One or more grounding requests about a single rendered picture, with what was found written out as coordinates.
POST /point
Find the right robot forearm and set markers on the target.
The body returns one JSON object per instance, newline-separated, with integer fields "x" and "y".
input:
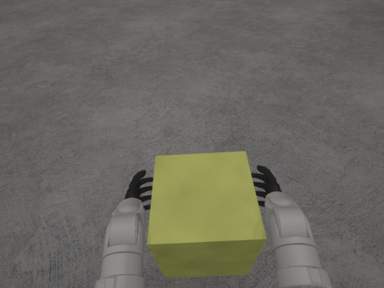
{"x": 293, "y": 243}

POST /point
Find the robot right hand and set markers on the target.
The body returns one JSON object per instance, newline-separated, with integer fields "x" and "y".
{"x": 269, "y": 186}

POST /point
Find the robot left hand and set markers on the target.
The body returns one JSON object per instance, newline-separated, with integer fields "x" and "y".
{"x": 135, "y": 191}

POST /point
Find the left robot forearm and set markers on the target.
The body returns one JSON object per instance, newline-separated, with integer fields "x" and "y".
{"x": 123, "y": 252}

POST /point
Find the carton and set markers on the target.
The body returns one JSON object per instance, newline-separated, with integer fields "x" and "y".
{"x": 204, "y": 217}

